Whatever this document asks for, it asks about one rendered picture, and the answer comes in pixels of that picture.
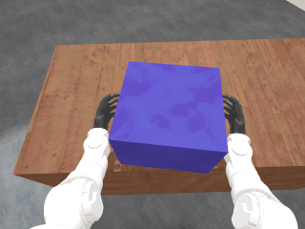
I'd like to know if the carton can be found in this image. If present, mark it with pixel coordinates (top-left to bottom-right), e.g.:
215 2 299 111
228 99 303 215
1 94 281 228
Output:
108 61 229 174

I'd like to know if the right robot upper arm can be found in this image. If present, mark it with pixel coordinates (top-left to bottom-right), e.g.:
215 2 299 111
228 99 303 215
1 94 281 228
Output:
231 193 297 229

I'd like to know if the right robot hand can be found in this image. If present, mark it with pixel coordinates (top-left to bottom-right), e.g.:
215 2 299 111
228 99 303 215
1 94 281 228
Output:
222 94 246 135

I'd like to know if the pedestal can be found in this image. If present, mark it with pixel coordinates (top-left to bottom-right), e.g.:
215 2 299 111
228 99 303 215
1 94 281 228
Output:
13 38 305 196

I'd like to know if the robot left forearm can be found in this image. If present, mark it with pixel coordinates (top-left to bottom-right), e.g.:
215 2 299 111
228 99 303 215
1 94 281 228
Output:
44 128 111 222

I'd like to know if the robot right forearm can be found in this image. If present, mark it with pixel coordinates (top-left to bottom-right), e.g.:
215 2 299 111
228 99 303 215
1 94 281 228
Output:
224 134 298 229

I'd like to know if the left robot upper arm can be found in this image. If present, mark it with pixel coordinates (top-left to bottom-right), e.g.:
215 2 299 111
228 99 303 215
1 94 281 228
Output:
31 179 104 229

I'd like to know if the left robot hand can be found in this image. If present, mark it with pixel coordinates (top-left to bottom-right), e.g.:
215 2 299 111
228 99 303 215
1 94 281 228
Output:
93 94 120 131

